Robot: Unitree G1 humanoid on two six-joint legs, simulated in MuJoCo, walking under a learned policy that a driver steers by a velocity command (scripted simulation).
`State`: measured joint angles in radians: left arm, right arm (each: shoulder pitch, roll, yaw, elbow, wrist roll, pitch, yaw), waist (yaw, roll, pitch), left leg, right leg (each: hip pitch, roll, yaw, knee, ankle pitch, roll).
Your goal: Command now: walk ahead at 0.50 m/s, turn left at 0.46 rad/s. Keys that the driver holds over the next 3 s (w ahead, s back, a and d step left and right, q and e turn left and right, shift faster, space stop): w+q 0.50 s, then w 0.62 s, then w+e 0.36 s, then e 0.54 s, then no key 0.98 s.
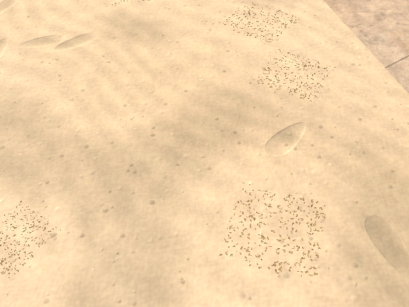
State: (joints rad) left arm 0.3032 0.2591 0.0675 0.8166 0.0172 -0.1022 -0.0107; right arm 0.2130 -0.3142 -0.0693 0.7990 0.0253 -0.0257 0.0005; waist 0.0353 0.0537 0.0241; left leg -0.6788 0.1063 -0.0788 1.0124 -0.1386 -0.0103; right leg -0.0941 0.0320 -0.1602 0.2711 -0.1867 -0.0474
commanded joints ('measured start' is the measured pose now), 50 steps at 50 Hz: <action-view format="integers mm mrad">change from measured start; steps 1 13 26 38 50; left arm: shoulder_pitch -88 -38 -241 20 -22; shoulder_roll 140 216 89 245 165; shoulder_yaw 31 51 -3 48 16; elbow -64 -24 -151 -114 -48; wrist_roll -1 -40 -4 1 -24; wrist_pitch -17 56 3 -35 -6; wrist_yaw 14 39 9 -13 -4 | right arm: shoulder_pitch -7 202 63 167 -33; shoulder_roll -17 -177 -136 -52 -16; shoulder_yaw -1 -85 -48 -9 7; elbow -58 -91 -147 -108 -166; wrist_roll -4 1 -8 -32 -23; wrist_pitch -10 6 -36 -21 -43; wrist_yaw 15 37 -12 -14 -2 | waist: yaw -28 -205 -59 52 -8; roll -105 -76 2 -74 -120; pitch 25 -178 -28 -266 -15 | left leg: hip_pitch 11 648 432 428 -1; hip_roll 24 -143 -4 -67 9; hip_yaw -5 122 -157 -126 22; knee -146 -465 -790 -154 -142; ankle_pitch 164 9 185 168 -15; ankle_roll -1 196 267 117 -2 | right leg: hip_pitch -33 -24 -476 157 -20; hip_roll -264 -253 -99 -232 -240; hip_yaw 74 -89 205 382 361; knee -158 596 478 223 -129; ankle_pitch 243 699 143 177 206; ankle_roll -129 7 119 -109 -188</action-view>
